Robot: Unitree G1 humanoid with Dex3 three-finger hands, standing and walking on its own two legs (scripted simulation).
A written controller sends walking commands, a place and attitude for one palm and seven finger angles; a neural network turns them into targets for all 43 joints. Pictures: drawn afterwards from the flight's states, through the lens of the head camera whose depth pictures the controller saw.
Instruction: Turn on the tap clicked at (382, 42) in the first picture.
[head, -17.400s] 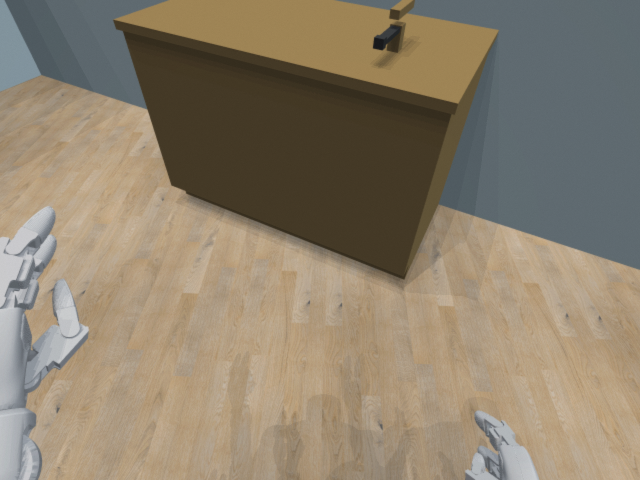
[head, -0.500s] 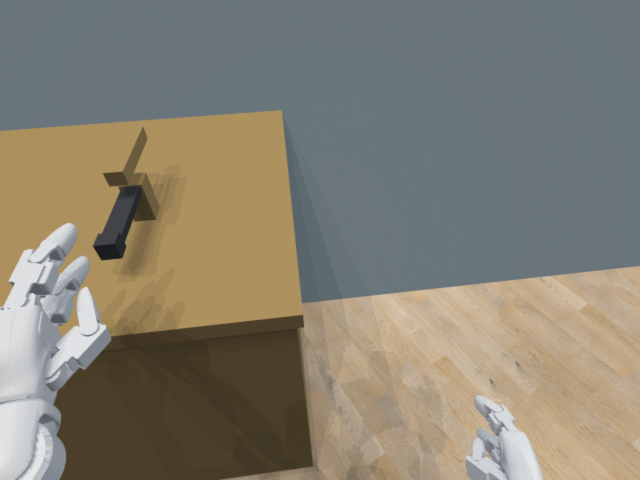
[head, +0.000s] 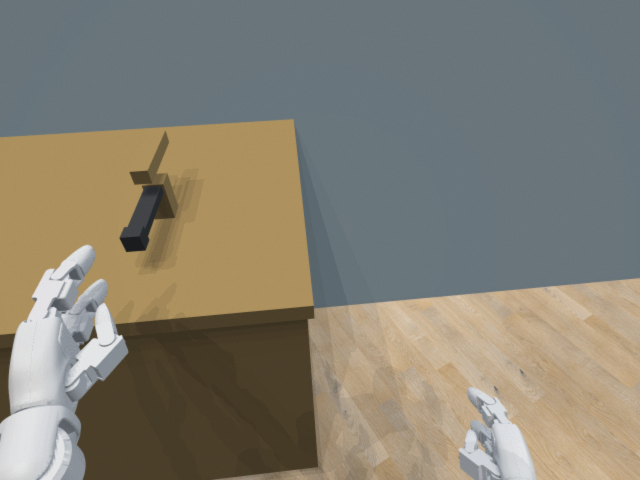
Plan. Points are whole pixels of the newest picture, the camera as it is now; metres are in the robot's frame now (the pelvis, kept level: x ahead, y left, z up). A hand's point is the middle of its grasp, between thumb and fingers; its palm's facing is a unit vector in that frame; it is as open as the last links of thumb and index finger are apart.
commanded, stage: turn the palm inward beside the body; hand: left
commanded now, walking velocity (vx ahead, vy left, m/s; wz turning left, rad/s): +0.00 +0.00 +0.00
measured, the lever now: (134, 238) +0.38 +0.34 +0.10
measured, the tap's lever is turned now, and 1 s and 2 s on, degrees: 0 0 0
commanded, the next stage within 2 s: reach beside the lever's end, fingers flat in 0.50 s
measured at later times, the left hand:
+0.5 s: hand (150, 325) +0.21 +0.21 +0.16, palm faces +0.44 -0.89 -0.11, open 7.4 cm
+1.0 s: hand (136, 305) +0.23 +0.24 +0.15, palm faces +0.47 -0.88 -0.10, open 7.4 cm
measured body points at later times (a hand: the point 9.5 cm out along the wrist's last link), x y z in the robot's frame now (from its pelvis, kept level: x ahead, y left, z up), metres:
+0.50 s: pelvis +0.02 -0.02 +0.00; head -0.01 -0.04 +0.45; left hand +0.18 +0.26 +0.16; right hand +0.24 -0.23 -0.07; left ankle +0.02 +0.12 -0.73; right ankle +0.02 -0.10 -0.73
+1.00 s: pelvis +0.01 -0.01 +0.00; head -0.01 -0.04 +0.45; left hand +0.20 +0.29 +0.16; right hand +0.22 -0.23 -0.08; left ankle +0.02 +0.12 -0.73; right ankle +0.02 -0.10 -0.73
